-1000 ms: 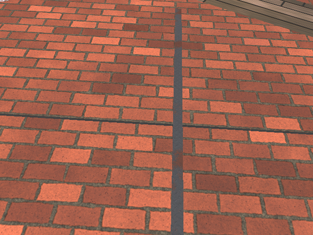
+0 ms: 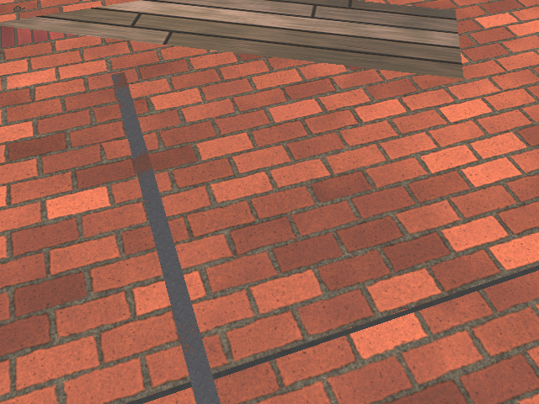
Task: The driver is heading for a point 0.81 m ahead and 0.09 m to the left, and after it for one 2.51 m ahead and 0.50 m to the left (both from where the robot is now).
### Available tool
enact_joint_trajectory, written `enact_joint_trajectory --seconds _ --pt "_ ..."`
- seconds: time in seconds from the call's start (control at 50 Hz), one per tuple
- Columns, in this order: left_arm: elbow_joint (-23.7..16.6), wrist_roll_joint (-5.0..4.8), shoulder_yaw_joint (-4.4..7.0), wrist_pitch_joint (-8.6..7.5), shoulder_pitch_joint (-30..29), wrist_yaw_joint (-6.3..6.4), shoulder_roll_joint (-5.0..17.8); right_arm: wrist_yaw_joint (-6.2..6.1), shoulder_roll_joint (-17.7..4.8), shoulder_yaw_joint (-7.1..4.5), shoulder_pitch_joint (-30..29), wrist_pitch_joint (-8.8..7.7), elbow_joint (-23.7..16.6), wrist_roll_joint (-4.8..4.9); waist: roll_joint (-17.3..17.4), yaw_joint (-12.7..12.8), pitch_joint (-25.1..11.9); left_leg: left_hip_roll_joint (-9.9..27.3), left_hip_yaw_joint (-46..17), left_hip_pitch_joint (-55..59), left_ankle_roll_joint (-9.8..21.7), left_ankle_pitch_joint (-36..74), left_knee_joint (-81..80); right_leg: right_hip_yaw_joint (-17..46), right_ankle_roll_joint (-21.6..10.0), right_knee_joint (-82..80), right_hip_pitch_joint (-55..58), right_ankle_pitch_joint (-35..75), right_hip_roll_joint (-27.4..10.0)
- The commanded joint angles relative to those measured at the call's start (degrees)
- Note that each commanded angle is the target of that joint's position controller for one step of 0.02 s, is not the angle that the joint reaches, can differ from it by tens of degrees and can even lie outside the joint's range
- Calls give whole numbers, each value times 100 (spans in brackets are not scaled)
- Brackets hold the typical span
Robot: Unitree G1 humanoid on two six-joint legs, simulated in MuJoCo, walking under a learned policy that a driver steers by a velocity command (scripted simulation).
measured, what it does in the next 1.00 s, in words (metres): walks ahead: right foot, then left foot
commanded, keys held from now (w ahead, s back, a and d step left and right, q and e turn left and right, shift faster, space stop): w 0.46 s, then w+q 0.36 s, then q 0.18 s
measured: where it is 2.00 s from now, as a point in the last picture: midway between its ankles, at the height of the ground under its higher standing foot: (278, 341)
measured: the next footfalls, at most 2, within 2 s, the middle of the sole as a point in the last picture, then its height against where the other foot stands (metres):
right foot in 0.40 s outside the picture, level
left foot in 0.96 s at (240, 338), level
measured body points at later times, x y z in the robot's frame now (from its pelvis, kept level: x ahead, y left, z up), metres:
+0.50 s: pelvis +0.27 -0.05 +0.00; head +0.30 -0.06 +0.45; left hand +0.47 +0.19 -0.08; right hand +0.27 -0.33 -0.14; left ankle +0.12 +0.10 -0.65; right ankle +0.34 -0.15 -0.73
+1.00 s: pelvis +0.52 +0.00 -0.02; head +0.57 +0.01 +0.43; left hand +0.51 +0.28 -0.15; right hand +0.77 -0.20 -0.11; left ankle +0.62 +0.10 -0.73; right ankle +0.36 -0.15 -0.68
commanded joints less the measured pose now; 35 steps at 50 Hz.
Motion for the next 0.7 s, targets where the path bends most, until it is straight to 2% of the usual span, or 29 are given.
enact_joint_trajectory --seconds 0.02,0.04,0.06,0.1,0.14,0.2,0.26,0.32,0.36,0.38,0.4,0.42,0.44,0.46,0.48,0.5,0.52,0.54,0.58,0.64,0.7 --pt "-639 121 158 -129 -538 0 631 20 -553 -130 599 56 -102 -19 444 -282 11 1714 -2300 1847 1050 -306 -1611 -9 20 312 -2280 636 -868" --pt "-634 110 145 -102 -440 -8 522 40 -536 -116 547 57 -83 -41 590 -176 25 1563 -2026 1548 1026 15 -1746 -95 47 105 -2006 752 -948" --pt "-613 103 120 -78 -355 -14 401 53 -552 -121 589 46 -42 -22 675 -133 -20 1475 -1790 1413 1060 359 -1838 -199 85 -55 -1869 823 -975" --pt "-705 127 81 -62 -510 -1 287 36 -723 -166 737 30 55 15 663 -132 -8 1441 -1415 1364 1136 1009 -1978 -319 184 -541 -1947 1111 -1038" --pt "-839 148 40 -80 -892 4 215 -7 -849 -204 880 64 138 42 566 -224 17 1405 -1115 1425 1112 1416 -2045 -397 259 -1281 -2004 1654 -1063" --pt "-977 116 -7 -118 -1452 -44 108 -50 -908 -203 1121 136 250 96 606 -414 87 1218 -679 1422 924 1421 -2046 -555 272 -2418 -1673 2538 -927" --pt "-1141 52 -11 -141 -1974 -123 135 -56 -976 -202 1459 194 395 133 636 -609 224 1333 -660 1605 881 1168 -1962 -654 259 -3024 -1461 2816 -778" --pt "-1326 25 16 -185 -2292 -216 245 -76 -1036 -215 1595 281 502 150 685 -597 339 1615 -806 2124 796 1286 -1721 -630 85 -3398 -1503 2392 -704" --pt "-1317 40 75 -217 -2078 -249 396 -103 -1144 -246 1519 344 520 149 754 -374 206 1690 -796 2346 682 1999 -1341 -717 -77 -3621 -1026 2024 -575" --pt "-1193 66 156 -223 -1609 -234 532 -115 -1175 -247 1412 371 503 154 740 -69 -74 1545 -616 2315 578 2885 -779 -867 -201 -3807 -291 2028 -414" --pt "-936 94 295 -214 -735 -186 810 -125 -1066 -201 1394 383 467 123 627 318 -648 1260 -369 1933 425 3266 248 -838 -388 -3788 1012 2157 -440" --pt "-747 172 423 -185 405 -112 1284 -140 -789 -78 1360 354 270 -27 -107 711 -1571 895 -71 681 201 1669 2140 469 -810 -3582 2817 2471 -1625" --pt "-644 170 469 -145 567 -156 1590 -92 -118 113 2108 224 235 37 -1655 296 -2214 -39 -192 -1533 -77 -2155 3926 3041 -1643 -4214 4461 1312 -2727" --pt "-667 109 334 -133 581 -160 1033 -63 -770 -34 1753 129 296 155 -993 526 -1914 252 -786 -2190 -11 -2325 4539 3287 -1458 -4580 4208 640 -2599" --pt "-705 95 259 -138 184 -143 842 -46 -983 -105 1215 92 130 259 -661 468 -1092 495 -690 -2447 46 -1788 4570 2373 -1218 -4678 3445 950 -2446" --pt "-757 125 211 -143 -243 -150 728 -72 -909 -97 973 111 100 222 -201 269 -692 745 -560 -2187 15 -1271 4308 1710 -1087 -4831 2618 1557 -2216" --pt "-769 166 174 -161 -532 -177 563 -88 -849 -123 871 165 95 140 -118 99 -383 888 -553 -1970 -25 -968 4022 1233 -1024 -5040 1992 1929 -2008" --pt "-746 210 156 -206 -676 -188 478 -86 -763 -137 1020 252 124 145 -307 -91 -316 1016 -623 -1617 -45 -751 3874 888 -972 -5238 1581 2091 -1889" --pt "-628 209 181 -297 -734 -194 456 -95 -557 -125 1168 402 183 180 -344 -228 -185 1023 -650 -1387 -113 -528 3717 388 -989 -5557 1148 2333 -1793" --pt "-428 252 244 -339 -608 -118 593 -117 -505 -151 818 475 40 146 -153 -209 65 983 -852 -1854 -216 148 3252 -177 -962 -5750 1146 2820 -1812" --pt "-307 245 255 -312 -554 -45 650 -60 -457 -155 473 441 -66 128 -114 -123 146 889 -806 -1968 -221 1072 2388 -744 -791 -5792 1349 3030 -1697"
